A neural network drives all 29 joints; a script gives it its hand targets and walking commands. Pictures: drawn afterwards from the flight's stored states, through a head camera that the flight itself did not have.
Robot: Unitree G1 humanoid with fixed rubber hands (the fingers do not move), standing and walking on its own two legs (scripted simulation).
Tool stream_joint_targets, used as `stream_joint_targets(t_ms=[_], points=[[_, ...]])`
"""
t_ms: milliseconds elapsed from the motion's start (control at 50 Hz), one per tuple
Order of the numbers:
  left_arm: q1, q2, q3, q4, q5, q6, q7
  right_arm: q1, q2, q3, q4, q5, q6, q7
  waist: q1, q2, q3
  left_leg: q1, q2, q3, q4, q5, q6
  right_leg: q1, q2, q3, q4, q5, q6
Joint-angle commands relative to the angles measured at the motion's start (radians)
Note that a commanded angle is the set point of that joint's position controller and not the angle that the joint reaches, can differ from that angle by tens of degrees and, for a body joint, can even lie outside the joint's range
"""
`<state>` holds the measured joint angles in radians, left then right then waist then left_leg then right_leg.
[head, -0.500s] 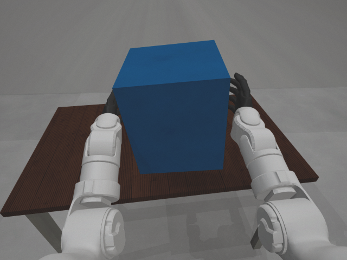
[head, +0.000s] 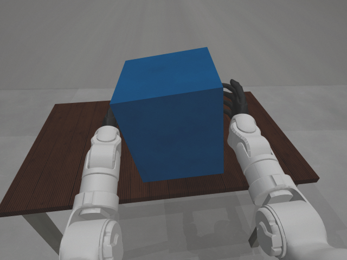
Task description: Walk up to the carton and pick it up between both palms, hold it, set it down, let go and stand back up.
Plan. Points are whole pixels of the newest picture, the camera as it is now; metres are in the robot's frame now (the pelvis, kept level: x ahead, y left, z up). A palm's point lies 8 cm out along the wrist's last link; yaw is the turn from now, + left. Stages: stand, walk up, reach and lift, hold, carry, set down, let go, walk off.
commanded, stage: set down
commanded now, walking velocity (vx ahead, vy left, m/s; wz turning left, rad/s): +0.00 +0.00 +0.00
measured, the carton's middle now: (174, 116) +0.43 +0.02 +0.15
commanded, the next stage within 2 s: none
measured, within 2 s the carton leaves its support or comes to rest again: neither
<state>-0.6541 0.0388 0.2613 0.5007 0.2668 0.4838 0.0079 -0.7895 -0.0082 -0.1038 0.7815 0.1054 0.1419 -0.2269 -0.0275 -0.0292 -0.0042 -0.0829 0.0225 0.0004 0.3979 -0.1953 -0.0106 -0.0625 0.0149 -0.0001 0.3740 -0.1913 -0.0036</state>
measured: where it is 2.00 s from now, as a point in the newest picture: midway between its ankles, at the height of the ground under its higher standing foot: outside the picture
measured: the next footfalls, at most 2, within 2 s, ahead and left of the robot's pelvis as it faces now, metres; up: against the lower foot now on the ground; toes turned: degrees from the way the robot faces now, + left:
none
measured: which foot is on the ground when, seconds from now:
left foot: down 0.00-1.00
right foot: down 0.00-1.00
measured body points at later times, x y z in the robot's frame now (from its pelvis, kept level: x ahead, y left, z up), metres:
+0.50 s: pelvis +0.02 +0.00 +0.00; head -0.02 +0.01 +0.45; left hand +0.41 +0.16 +0.13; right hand +0.42 -0.14 +0.17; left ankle +0.02 +0.13 -0.74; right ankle +0.02 -0.12 -0.74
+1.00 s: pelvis +0.03 +0.00 +0.00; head +0.01 +0.01 +0.45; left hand +0.43 +0.16 +0.10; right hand +0.44 -0.14 +0.14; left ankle +0.02 +0.13 -0.74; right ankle +0.02 -0.12 -0.74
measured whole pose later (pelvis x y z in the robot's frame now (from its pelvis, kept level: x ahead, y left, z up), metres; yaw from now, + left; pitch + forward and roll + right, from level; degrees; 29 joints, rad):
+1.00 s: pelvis +0.03 +0.00 +0.00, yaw +0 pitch -4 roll +0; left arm -0.69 0.04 0.32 0.80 0.25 0.22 0.02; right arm -0.79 0.02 -0.22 0.92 0.02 -0.01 -0.17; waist -0.03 -0.03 0.01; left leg -0.09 0.02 0.00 0.39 -0.23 -0.01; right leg -0.07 0.01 0.00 0.36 -0.23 0.00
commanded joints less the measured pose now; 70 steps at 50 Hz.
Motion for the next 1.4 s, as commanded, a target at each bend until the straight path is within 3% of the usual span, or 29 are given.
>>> stream_joint_targets(t_ms=[0, 100, 160, 220, 420, 480, 640, 760, 900, 920, 1140, 1200, 1380], points=[[-1.003, -0.623, -0.361, -0.192, -0.128, -0.187, -0.139, -0.786, 0.638, 0.228, -0.203, -0.074, -0.116, 0.201, 0.003, 0.037, -0.463, 0.135, -0.06, 0.048, -0.096, 0.199, -0.015, 0.136, 0.011, -0.072, -0.103, 0.178, 0.057], [-1.012, -0.613, -0.332, -0.121, -0.126, -0.223, -0.124, -0.785, 0.648, 0.203, -0.147, -0.1, -0.129, 0.215, 0.021, 0.018, -0.428, 0.106, -0.056, 0.051, -0.112, 0.158, -0.007, 0.123, 0.009, -0.07, -0.107, 0.146, 0.056], [-1.02, -0.618, -0.336, -0.116, -0.137, -0.25, -0.113, -0.793, 0.659, 0.214, -0.146, -0.101, -0.14, 0.22, 0.028, 0.026, -0.471, 0.108, -0.056, 0.052, -0.102, 0.21, -0.013, 0.132, 0.011, -0.069, -0.094, 0.214, 0.055], [-1.003, -0.607, -0.304, -0.086, -0.119, -0.258, -0.111, -0.759, 0.648, 0.199, -0.093, -0.112, -0.134, 0.225, 0.04, 0.021, -0.423, 0.097, -0.056, 0.054, -0.113, 0.191, -0.01, 0.131, 0.007, -0.063, -0.102, 0.196, 0.056], [-0.997, -0.604, -0.306, -0.085, -0.14, -0.31, -0.103, -0.744, 0.671, 0.23, -0.108, -0.107, -0.15, 0.227, 0.042, 0.01, -0.504, 0.087, -0.057, 0.054, -0.09, 0.296, -0.016, 0.181, 0.001, -0.047, -0.07, 0.404, 0.069], [-0.998, -0.609, -0.309, -0.083, -0.135, -0.323, -0.104, -0.73, 0.668, 0.219, -0.097, -0.116, -0.159, 0.228, 0.03, 0.023, -0.528, 0.085, -0.055, 0.055, -0.084, 0.325, -0.027, 0.194, 0.003, -0.049, -0.062, 0.439, 0.069], [-0.975, -0.593, -0.272, -0.056, -0.123, -0.351, -0.11, -0.706, 0.68, 0.209, -0.087, -0.135, -0.169, 0.231, 0.04, 0.017, -0.532, 0.059, -0.056, 0.057, -0.082, 0.351, -0.024, 0.22, -0.007, -0.043, -0.046, 0.521, 0.08], [-0.981, -0.571, -0.238, -0.021, -0.11, -0.376, -0.114, -0.668, 0.677, 0.164, -0.034, -0.179, -0.178, 0.236, 0.024, 0.02, -0.525, 0.021, -0.055, 0.063, -0.091, 0.331, -0.025, 0.228, -0.015, -0.043, -0.033, 0.544, 0.082], [-1.012, -0.566, -0.222, 0.028, -0.105, -0.418, -0.109, -0.677, 0.677, 0.114, 0.0, -0.222, -0.205, 0.249, 0.026, 0.039, -0.55, -0.001, -0.047, 0.07, -0.087, 0.341, -0.032, 0.208, -0.014, -0.048, -0.026, 0.533, 0.075], [-1.012, -0.563, -0.208, 0.034, -0.102, -0.424, -0.109, -0.685, 0.686, 0.12, -0.004, -0.225, -0.209, 0.252, 0.041, 0.034, -0.547, -0.005, -0.048, 0.075, -0.086, 0.347, -0.029, 0.211, -0.016, -0.042, -0.024, 0.54, 0.078], [-1.057, -0.53, -0.164, 0.12, -0.093, -0.495, -0.11, -0.667, 0.691, 0.025, 0.066, -0.315, -0.242, 0.272, 0.034, 0.034, -0.603, -0.067, -0.043, 0.09, -0.088, 0.329, -0.026, 0.23, -0.027, -0.046, 0.005, 0.576, 0.079], [-1.056, -0.513, -0.127, 0.144, -0.073, -0.515, -0.107, -0.658, 0.693, 0.005, 0.081, -0.34, -0.25, 0.279, 0.052, 0.042, -0.614, -0.096, -0.04, 0.099, -0.093, 0.318, -0.023, 0.237, -0.029, -0.042, 0.017, 0.586, 0.078], [-1.052, -0.485, -0.1, 0.221, -0.061, -0.564, -0.108, -0.635, 0.696, -0.058, 0.089, -0.411, -0.278, 0.285, 0.041, 0.039, -0.679, -0.137, -0.037, 0.109, -0.081, 0.351, -0.021, 0.269, -0.034, -0.046, 0.052, 0.673, 0.081]])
